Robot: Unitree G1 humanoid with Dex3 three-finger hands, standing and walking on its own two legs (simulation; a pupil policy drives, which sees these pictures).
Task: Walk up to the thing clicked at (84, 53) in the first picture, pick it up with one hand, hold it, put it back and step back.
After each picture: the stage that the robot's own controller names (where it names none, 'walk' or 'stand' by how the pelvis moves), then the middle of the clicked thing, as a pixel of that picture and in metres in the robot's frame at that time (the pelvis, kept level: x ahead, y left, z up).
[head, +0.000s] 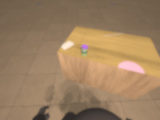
stand; (84, 50) +0.70 +0.06 -0.09
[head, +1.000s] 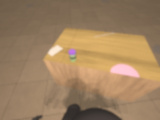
rise first; (72, 55) +0.57 +0.20 -0.07
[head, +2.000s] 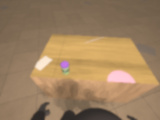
stand; (65, 68) +0.44 +0.21 -0.08
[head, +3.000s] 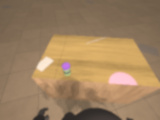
stand; (66, 69) +0.43 +0.20 -0.09
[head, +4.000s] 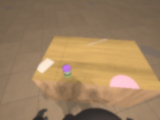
stand; (67, 71) +0.41 +0.19 -0.09
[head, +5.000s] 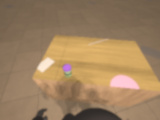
stand; (67, 71) +0.41 +0.18 -0.09
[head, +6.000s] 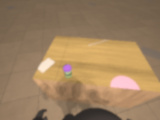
stand; (67, 71) +0.41 +0.18 -0.09
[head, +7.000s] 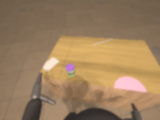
rise first; (70, 70) +0.41 +0.19 -0.09
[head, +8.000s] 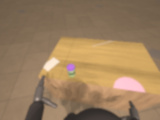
go down; (71, 70) +0.43 +0.18 -0.09
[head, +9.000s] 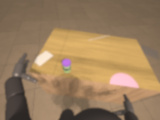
go down; (66, 66) +0.44 +0.17 -0.07
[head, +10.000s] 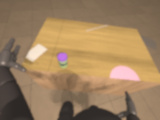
go down; (63, 60) +0.44 +0.18 -0.03
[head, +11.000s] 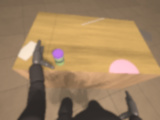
close in; (59, 57) +0.44 +0.18 -0.01
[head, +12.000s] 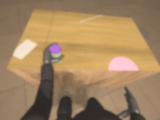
close; (56, 54) +0.46 +0.19 +0.02
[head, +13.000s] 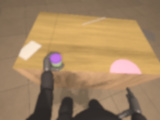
lift; (57, 63) +0.39 +0.19 +0.01
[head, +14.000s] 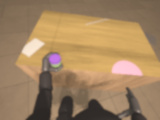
lift; (56, 63) +0.38 +0.20 +0.01
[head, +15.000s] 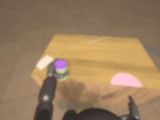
hold; (61, 70) +0.31 +0.18 +0.09
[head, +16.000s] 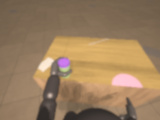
hold; (64, 68) +0.32 +0.16 +0.10
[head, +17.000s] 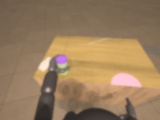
crouch; (62, 65) +0.35 +0.18 +0.10
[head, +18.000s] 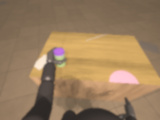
lower; (60, 57) +0.41 +0.20 +0.09
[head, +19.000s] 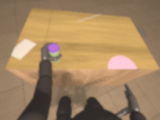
lower; (54, 53) +0.46 +0.19 +0.02
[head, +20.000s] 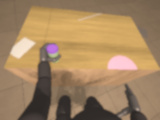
lower; (53, 54) +0.45 +0.20 +0.02
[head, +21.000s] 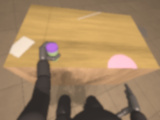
lower; (53, 52) +0.46 +0.20 +0.02
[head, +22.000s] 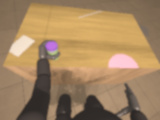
lower; (53, 51) +0.46 +0.20 +0.02
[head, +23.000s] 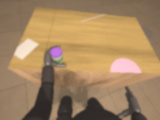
open; (57, 56) +0.43 +0.18 +0.01
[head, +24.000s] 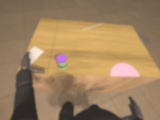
sink last; (61, 62) +0.42 +0.17 -0.02
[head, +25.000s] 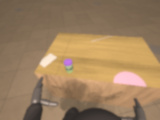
stand; (68, 66) +0.44 +0.19 -0.04
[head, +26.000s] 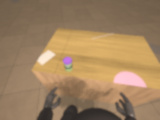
stand; (68, 64) +0.43 +0.19 -0.03
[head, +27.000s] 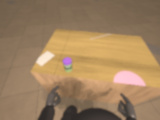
stand; (67, 65) +0.43 +0.18 -0.03
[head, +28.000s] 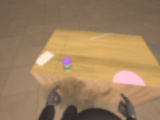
stand; (67, 65) +0.43 +0.19 -0.03
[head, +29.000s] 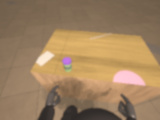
stand; (67, 65) +0.43 +0.19 -0.03
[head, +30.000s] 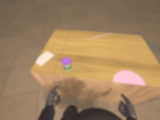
stand; (67, 65) +0.43 +0.19 -0.03
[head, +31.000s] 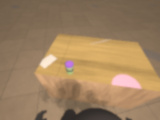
stand; (69, 67) +0.44 +0.18 -0.07
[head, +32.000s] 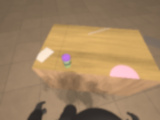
walk; (66, 61) +0.46 +0.20 -0.08
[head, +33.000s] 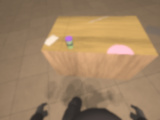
walk; (69, 42) +0.68 +0.22 -0.06
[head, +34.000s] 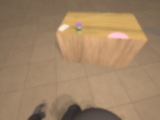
stand; (79, 28) +1.01 +0.19 -0.07
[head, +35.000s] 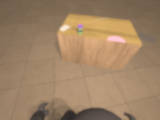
stand; (80, 29) +1.05 +0.17 -0.09
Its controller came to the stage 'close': yes
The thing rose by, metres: 0.20
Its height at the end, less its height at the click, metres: +0.00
